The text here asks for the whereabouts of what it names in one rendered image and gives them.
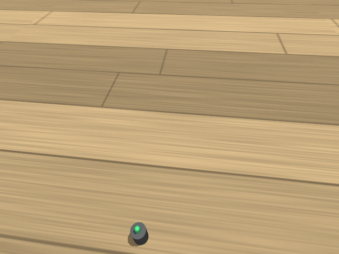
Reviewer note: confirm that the bottle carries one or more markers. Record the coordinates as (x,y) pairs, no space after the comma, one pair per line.
(139,233)

